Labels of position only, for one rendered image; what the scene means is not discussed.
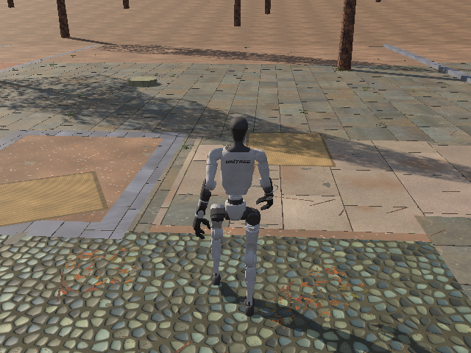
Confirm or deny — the left robot hand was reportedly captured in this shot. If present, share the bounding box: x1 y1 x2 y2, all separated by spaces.
193 216 210 239

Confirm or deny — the right robot hand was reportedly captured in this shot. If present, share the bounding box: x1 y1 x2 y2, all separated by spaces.
256 196 273 210

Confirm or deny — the right robot forearm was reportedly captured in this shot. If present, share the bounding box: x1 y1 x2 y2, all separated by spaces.
263 178 274 200

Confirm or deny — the robot right upper arm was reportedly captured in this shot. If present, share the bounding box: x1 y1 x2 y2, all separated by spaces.
253 149 271 188

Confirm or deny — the left robot forearm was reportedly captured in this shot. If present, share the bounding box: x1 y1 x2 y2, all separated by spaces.
195 179 211 218

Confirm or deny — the robot right thigh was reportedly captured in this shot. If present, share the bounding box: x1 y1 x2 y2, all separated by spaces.
244 207 261 268

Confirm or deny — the robot right shin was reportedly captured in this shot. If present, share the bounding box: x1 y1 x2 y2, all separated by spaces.
245 254 257 306

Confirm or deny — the robot left upper arm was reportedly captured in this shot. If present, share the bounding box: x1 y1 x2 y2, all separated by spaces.
205 148 223 190

